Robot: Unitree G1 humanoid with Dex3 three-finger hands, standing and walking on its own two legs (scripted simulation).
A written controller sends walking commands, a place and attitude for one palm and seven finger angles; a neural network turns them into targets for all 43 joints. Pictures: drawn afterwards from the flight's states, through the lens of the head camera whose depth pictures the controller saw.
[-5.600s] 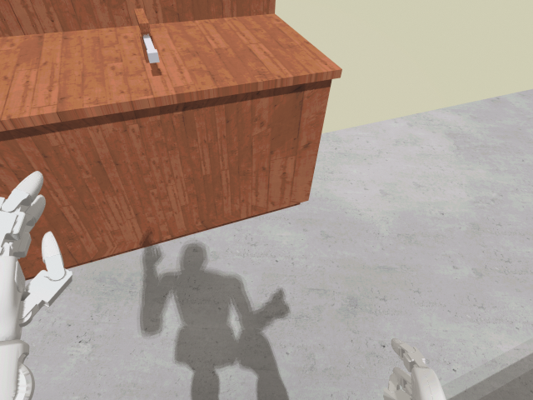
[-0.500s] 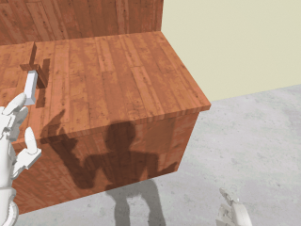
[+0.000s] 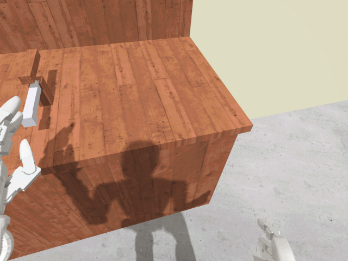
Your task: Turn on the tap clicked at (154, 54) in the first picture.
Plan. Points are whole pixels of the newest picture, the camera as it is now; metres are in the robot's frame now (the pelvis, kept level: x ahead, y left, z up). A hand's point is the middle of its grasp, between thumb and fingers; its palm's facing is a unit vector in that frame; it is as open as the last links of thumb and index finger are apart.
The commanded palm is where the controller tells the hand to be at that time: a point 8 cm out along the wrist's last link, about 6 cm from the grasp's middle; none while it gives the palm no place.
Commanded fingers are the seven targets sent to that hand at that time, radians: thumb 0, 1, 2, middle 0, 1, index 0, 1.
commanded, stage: shuffle to correct the standing spot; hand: left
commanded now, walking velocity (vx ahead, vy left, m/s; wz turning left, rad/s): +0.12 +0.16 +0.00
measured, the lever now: (28, 119) +0.39 +0.39 +0.09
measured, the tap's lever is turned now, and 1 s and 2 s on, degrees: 0 0 0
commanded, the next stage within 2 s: come to a stop and stand still in 0.44 s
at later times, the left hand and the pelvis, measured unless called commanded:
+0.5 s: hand (30, 153) +0.24 +0.27 +0.18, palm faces +0.41 -0.80 -0.43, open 7.4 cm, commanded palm +0.19 +0.30 +0.19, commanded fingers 0.00 0.90 0.90 -0.20 -0.30 -0.20 -0.30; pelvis +0.04 +0.02 +0.01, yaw +1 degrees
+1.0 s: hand (0, 141) +0.26 +0.33 +0.18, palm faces +0.45 -0.82 -0.35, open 7.4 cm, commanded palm +0.21 +0.35 +0.19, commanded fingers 0.00 0.90 0.90 -0.20 -0.30 -0.20 -0.30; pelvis +0.06 +0.07 +0.01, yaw +2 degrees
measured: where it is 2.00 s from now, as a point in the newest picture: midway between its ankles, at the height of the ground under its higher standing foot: outside the picture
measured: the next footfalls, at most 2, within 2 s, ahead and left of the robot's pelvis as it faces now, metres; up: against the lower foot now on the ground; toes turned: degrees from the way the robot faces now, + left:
right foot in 0.34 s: +0.09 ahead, -0.06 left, +0.00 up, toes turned -1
left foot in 0.64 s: +0.13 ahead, +0.21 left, +0.00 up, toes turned +0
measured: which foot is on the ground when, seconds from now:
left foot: down 0.00-0.34, up 0.36-0.62, down 0.64-1.00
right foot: down 0.00-0.08, up 0.10-0.32, down 0.34-1.00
